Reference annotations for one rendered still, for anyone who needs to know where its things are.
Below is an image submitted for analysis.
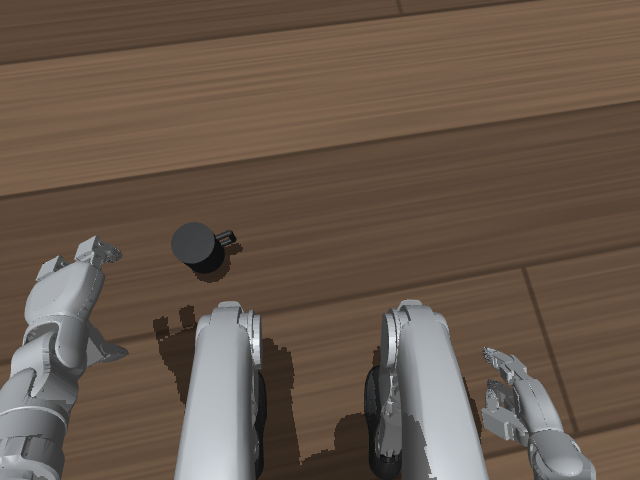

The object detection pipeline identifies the mug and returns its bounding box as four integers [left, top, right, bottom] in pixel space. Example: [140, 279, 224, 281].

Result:
[171, 222, 237, 274]

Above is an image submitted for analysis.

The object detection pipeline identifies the left robot hand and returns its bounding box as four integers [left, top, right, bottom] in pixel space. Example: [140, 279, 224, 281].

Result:
[24, 235, 129, 368]

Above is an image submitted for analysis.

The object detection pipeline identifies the right robot hand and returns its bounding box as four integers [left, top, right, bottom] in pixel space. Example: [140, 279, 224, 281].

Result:
[481, 347, 564, 449]

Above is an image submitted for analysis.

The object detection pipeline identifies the right robot arm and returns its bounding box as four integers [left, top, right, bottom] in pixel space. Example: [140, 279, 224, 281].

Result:
[527, 430, 596, 480]

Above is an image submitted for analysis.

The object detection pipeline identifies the left robot arm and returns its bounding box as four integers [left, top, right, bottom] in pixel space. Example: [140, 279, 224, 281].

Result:
[0, 315, 89, 480]

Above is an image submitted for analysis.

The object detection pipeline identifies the right robot foot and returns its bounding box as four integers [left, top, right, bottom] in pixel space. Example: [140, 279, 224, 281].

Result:
[364, 365, 402, 480]

